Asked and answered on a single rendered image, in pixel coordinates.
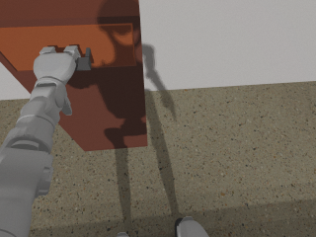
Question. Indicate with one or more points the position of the robot left forearm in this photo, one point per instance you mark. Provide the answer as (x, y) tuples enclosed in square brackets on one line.
[(39, 116)]

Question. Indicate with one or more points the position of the robot right thigh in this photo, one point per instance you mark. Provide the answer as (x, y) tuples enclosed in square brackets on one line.
[(190, 228)]

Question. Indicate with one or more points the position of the left robot upper arm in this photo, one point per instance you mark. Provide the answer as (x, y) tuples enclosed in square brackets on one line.
[(24, 175)]

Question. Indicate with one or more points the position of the drawer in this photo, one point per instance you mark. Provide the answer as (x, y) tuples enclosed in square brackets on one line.
[(110, 44)]

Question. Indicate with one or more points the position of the handle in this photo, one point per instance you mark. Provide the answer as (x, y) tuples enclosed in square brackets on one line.
[(84, 63)]

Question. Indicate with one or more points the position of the cabinet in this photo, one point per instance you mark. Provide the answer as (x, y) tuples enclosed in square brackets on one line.
[(107, 102)]

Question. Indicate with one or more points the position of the robot left hand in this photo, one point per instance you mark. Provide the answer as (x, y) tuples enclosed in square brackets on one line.
[(59, 66)]

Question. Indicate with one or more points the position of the robot right shin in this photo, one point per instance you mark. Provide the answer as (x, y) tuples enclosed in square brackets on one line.
[(187, 218)]

